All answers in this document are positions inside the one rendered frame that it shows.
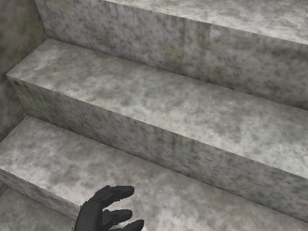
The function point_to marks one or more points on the left robot hand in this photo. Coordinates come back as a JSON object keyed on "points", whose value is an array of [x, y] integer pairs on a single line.
{"points": [[92, 217]]}

